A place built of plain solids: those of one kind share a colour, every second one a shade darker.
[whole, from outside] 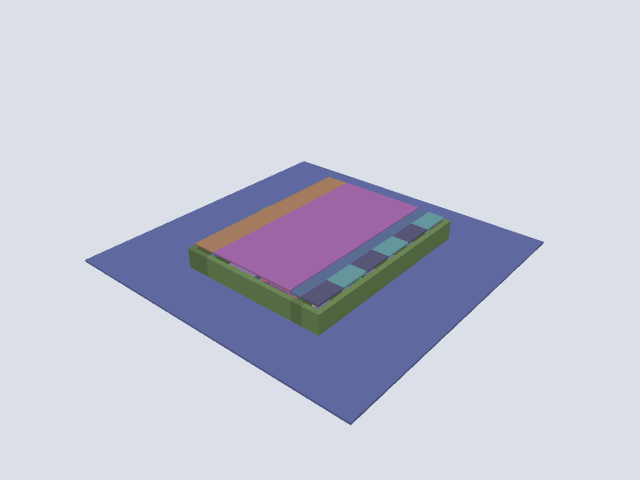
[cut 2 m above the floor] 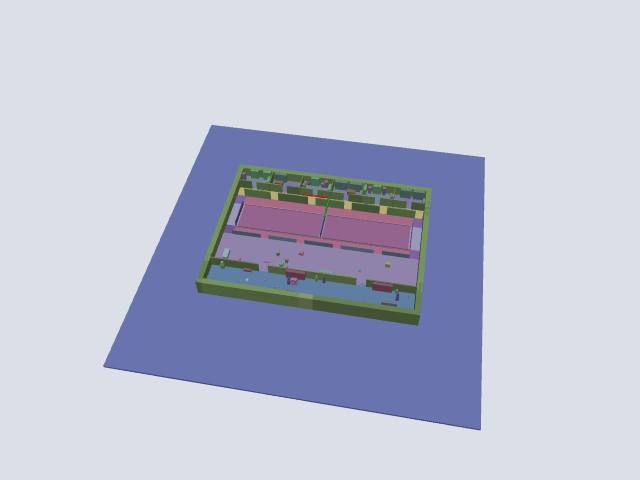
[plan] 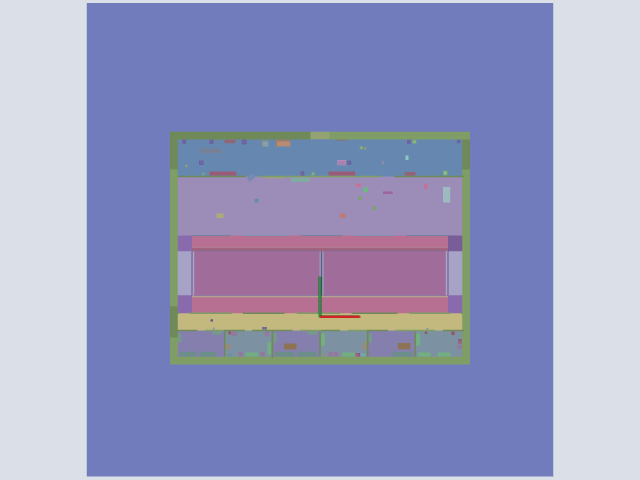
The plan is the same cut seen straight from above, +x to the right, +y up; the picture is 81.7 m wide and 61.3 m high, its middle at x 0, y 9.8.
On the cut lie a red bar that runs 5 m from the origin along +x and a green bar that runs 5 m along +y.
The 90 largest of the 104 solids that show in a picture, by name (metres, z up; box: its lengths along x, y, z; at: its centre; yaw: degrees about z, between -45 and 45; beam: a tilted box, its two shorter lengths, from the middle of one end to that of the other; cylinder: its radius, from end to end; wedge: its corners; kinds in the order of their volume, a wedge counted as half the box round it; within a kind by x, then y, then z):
{
 "ground_under_all_1": {"box": [59.58, 60.47, 0.4], "at": [0.0, 9.84, -0.75]},
 "wall_1": {"box": [1.0, 5.25, 3.93], "at": [-18.65, -3.48, 1.36]},
 "wall_2": {"box": [1.0, 4.0, 3.93], "at": [-18.65, -0.65, 1.36]},
 "wall_3": {"box": [1.0, 19.27, 3.93], "at": [-18.65, 9.19, 1.36]},
 "wall_4": {"box": [1.0, 6.6, 3.93], "at": [-18.65, 20.32, 1.36]},
 "wall_5": {"box": [2.67, 0.2, 3.93], "at": [-17.02, -1.75, 1.36]},
 "wall_6": {"box": [7.89, 1.0, 3.93], "at": [-15.21, -5.6, 1.36]},
 "wall_7": {"box": [8.83, 0.2, 3.93], "at": [-13.94, 17.92, 1.36]},
 "wall_8": {"box": [5.38, 0.2, 3.93], "at": [-13.92, 0.45, 1.36]},
 "wall_9": {"box": [2.67, 0.2, 3.93], "at": [-13.4, -1.75, 1.36]},
 "wall_10": {"box": [0.2, 3.65, 3.93], "at": [-12.17, -3.48, 1.36]},
 "wall_11": {"box": [5.13, 0.2, 3.93], "at": [-12.17, -1.75, 1.36]},
 "wall_12": {"box": [17.95, 1.0, 3.93], "at": [-10.18, 23.12, 1.36]},
 "wall_13": {"box": [7.89, 1.0, 3.93], "at": [-9.12, -5.6, 1.36]},
 "wall_14": {"box": [2.67, 0.2, 3.93], "at": [-7.32, -1.75, 1.36]},
 "wall_15": {"box": [5.34, 0.2, 3.93], "at": [-7.16, 0.45, 1.36]},
 "wall_16": {"box": [2.67, 0.2, 3.93], "at": [-4.85, -1.75, 1.36]},
 "wall_17": {"box": [7.89, 1.0, 3.93], "at": [-3.04, -5.6, 1.36]},
 "wall_18": {"box": [2.67, 0.2, 3.93], "at": [-1.23, -1.75, 1.36]},
 "wall_19": {"box": [5.54, 0.2, 3.93], "at": [-0.22, 0.45, 1.36]},
 "wall_20": {"box": [0.2, 3.65, 3.93], "at": [0.0, -3.48, 1.36]},
 "wall_21": {"box": [5.13, 0.2, 3.93], "at": [0.0, -1.75, 1.36]},
 "wall_22": {"box": [15.64, 0.2, 3.93], "at": [0.0, 17.92, 1.36]},
 "wall_23": {"box": [7.89, 1.0, 3.93], "at": [3.04, -5.6, 1.36]},
 "wall_24": {"box": [2.67, 0.2, 3.93], "at": [4.85, -1.75, 1.36]},
 "wall_25": {"box": [5.86, 0.2, 3.93], "at": [6.98, 0.45, 1.36]},
 "wall_26": {"box": [2.67, 0.2, 3.93], "at": [7.32, -1.75, 1.36]},
 "wall_27": {"box": [7.89, 1.0, 3.93], "at": [9.12, -5.6, 1.36]},
 "wall_28": {"box": [17.95, 1.0, 3.93], "at": [10.18, 23.12, 1.36]},
 "wall_29": {"box": [0.2, 3.65, 3.93], "at": [12.17, -3.48, 1.36]},
 "wall_30": {"box": [5.13, 0.2, 3.93], "at": [12.17, -1.75, 1.36]},
 "wall_31": {"box": [8.83, 0.2, 3.93], "at": [13.94, 17.92, 1.36]},
 "wall_32": {"box": [5.2, 0.2, 3.93], "at": [14.01, 0.45, 1.36]},
 "wall_33": {"box": [7.89, 1.0, 3.93], "at": [15.21, -5.6, 1.36]},
 "wall_34": {"box": [2.67, 0.2, 3.93], "at": [17.02, -1.75, 1.36]},
 "wall_35": {"box": [1.0, 5.25, 3.93], "at": [18.65, -3.48, 1.36]},
 "wall_36": {"box": [1.0, 4.0, 3.93], "at": [18.65, -0.65, 1.36]},
 "wall_37": {"box": [1.0, 19.27, 3.93], "at": [18.65, 9.19, 1.36]},
 "wall_38": {"box": [1.0, 6.6, 3.93], "at": [18.65, 20.32, 1.36]},
 "floor_yard_1": {"box": [36.5, 7.55, 1.2], "at": [0.0, 14.14, 0.0]},
 "floor_plot_1": {"box": [15.95, 5.62, 1.2], "at": [-8.07, 5.56, 0.0]},
 "floor_plot_2": {"box": [15.55, 5.62, 1.2], "at": [8.28, 5.56, 0.0]},
 "floor_lobby_1": {"box": [36.5, 4.8, 1.2], "at": [0.0, 20.32, 0.0]},
 "ceil_hall_1": {"box": [36.5, 17.47, 0.3], "at": [0.0, 9.19, 4.2]},
 "floor_walkway_1": {"box": [32.7, 2.04, 1.2], "at": [0.0, 1.47, 0.0]},
 "floor_walkway_2": {"box": [32.7, 0.44, 1.2], "at": [0.0, 8.59, 0.0]},
 "floor_walkway_3": {"box": [32.7, 1.45, 1.2], "at": [0.0, 9.64, 0.0]},
 "floor_back_corridor_1": {"box": [36.5, 2.2, 1.2], "at": [0.0, -0.65, 0.0]},
 "floor_office_1": {"box": [6.09, 3.45, 1.2], "at": [-15.21, -3.48, 0.0]},
 "floor_office_2": {"box": [6.09, 3.45, 1.2], "at": [-3.04, -3.48, 0.0]},
 "floor_office_3": {"box": [6.09, 3.45, 1.2], "at": [9.12, -3.48, 0.0]},
 "floor_store_1": {"box": [6.09, 3.45, 1.2], "at": [-9.12, -3.48, 0.0]},
 "floor_store_2": {"box": [6.09, 3.45, 1.2], "at": [3.04, -3.48, 0.0]},
 "floor_store_3": {"box": [6.09, 3.45, 1.2], "at": [15.21, -3.48, 0.0]},
 "ceil_lobby_1": {"box": [36.5, 4.8, 0.3], "at": [0.0, 20.32, 4.15]},
 "floor_baulk_1": {"box": [2.2, 5.62, 1.2], "at": [-17.15, 5.56, 0.0]},
 "floor_baulk_2": {"box": [0.6, 5.62, 1.2], "at": [0.2, 5.56, 0.0]},
 "floor_baulk_3": {"box": [2.2, 5.62, 1.2], "at": [17.15, 5.56, 0.0]},
 "ceil_back_corridor_1": {"box": [36.5, 2.2, 0.3], "at": [0.0, -0.65, 4.0]},
 "floor_walkway_end_1": {"box": [1.9, 2.3, 1.2], "at": [-17.3, 1.6, 0.0]},
 "floor_walkway_end_2": {"box": [1.9, 2.0, 1.2], "at": [-17.3, 9.37, 0.0]},
 "floor_walkway_end_3": {"box": [1.9, 2.3, 1.2], "at": [17.3, 1.6, 0.0]},
 "floor_walkway_end_4": {"box": [1.9, 2.0, 1.2], "at": [17.3, 9.37, 0.0]},
 "ceil_office_1": {"box": [6.09, 3.45, 0.3], "at": [-15.21, -3.48, 4.0]},
 "ceil_office_2": {"box": [6.09, 3.45, 0.3], "at": [-3.04, -3.48, 4.0]},
 "ceil_office_3": {"box": [6.09, 3.45, 0.3], "at": [9.12, -3.48, 4.0]},
 "ceil_store_1": {"box": [6.09, 3.45, 0.3], "at": [-9.12, -3.48, 4.0]},
 "ceil_store_2": {"box": [6.09, 3.45, 0.3], "at": [3.04, -3.48, 4.0]},
 "ceil_store_3": {"box": [6.09, 3.45, 0.3], "at": [15.21, -3.48, 4.0]},
 "cabinets_office_1": {"box": [2.1, 0.6, 2.0], "at": [-16.85, -4.77, 1.6]},
 "cabinets_office_2": {"box": [2.1, 0.6, 2.0], "at": [-14.35, -4.77, 1.6]},
 "cabinets_office_3": {"box": [2.45, 0.6, 2.0], "at": [-4.51, -4.77, 1.6]},
 "cabinets_office_4": {"box": [2.45, 0.6, 2.0], "at": [-1.66, -4.77, 1.6]},
 "cabinets_office_5": {"box": [2.45, 0.6, 2.0], "at": [10.51, -4.77, 1.6]},
 "door_leaf_1": {"box": [2.4, 0.97, 4.47], "at": [0.0, 23.14, 1.64]},
 "step_kerb_1": {"box": [15.95, 0.1, 1.32], "at": [-8.07, 2.7, 0.06]},
 "step_kerb_2": {"box": [15.95, 0.1, 1.32], "at": [-8.07, 8.42, 0.06]},
 "step_kerb_3": {"box": [15.55, 0.09, 1.3], "at": [8.28, 2.71, 0.05]},
 "step_kerb_4": {"box": [15.55, 0.09, 1.3], "at": [8.28, 8.41, 0.05]},
 "shelves_store_1": {"box": [0.5, 1.6, 2.0], "at": [0.38, -2.9, 1.6]},
 "shelves_store_2": {"box": [0.5, 1.6, 2.0], "at": [12.55, -2.9, 1.6]},
 "shelves_store_3": {"box": [1.6, 0.5, 2.0], "at": [13.32, -4.82, 1.6]},
 "shelves_store_4": {"box": [1.6, 0.5, 2.0], "at": [15.87, -4.82, 1.6]},
 "lockers_lobby_1": {"box": [3.4, 0.5, 1.8], "at": [-12.4, 18.3, 1.5]},
 "lockers_lobby_2": {"box": [3.4, 0.5, 1.8], "at": [2.8, 18.3, 1.5]},
 "floor_walkway_warn_near_1": {"box": [32.7, 0.14, 1.2], "at": [0.0, 2.56, 0.0]},
 "floor_walkway_warn_far_1": {"box": [32.7, 0.11, 1.2], "at": [0.0, 8.87, 0.0]},
 "cabinets_hall_1": {"box": [2.35, 0.6, 2.0], "at": [-2.52, 17.49, 1.6]},
 "desk_lobby_1": {"box": [2.65, 0.6, 1.05], "at": [-13.93, 21.19, 1.12]},
 "rail_far_1": {"box": [6.0, 0.12, 2.25], "at": [-6.94, 10.37, 0.53]}
}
